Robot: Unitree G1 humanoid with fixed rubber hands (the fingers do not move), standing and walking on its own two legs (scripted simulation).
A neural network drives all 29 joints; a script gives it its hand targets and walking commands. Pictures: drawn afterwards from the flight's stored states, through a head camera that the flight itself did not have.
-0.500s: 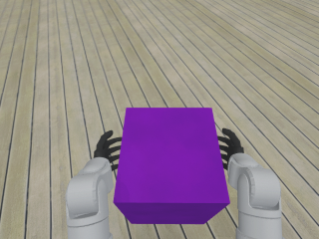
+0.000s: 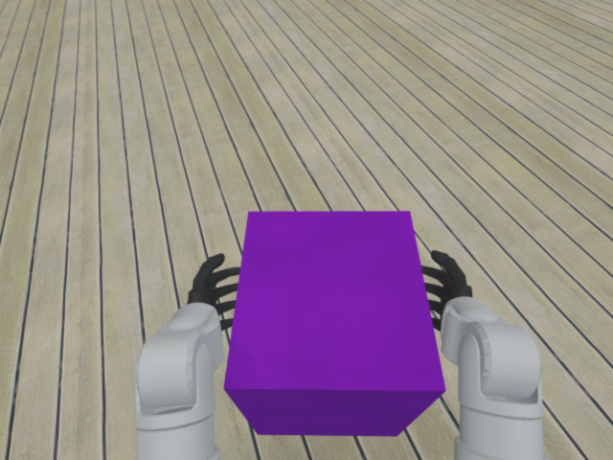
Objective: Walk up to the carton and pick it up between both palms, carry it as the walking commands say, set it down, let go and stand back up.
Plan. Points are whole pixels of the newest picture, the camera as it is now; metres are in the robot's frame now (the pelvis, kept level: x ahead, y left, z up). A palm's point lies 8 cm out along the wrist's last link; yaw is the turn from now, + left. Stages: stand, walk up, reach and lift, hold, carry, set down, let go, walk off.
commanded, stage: carry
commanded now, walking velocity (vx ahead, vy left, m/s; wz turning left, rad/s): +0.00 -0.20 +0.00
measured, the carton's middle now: (327, 331) +0.29 +0.00 +0.01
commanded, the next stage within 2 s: none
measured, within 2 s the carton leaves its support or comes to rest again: neither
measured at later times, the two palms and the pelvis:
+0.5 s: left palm (323, 313) +0.27 +0.00 +0.09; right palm (578, 292) +0.28 -0.29 +0.09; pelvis +0.00 -0.16 +0.00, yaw +0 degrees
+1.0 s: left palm (448, 319) +0.26 -0.14 +0.09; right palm out of the picture +0.27 -0.43 +0.09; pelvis +0.00 -0.30 +0.01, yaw +1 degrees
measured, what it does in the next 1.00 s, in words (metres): steps to the right: left foot, then right foot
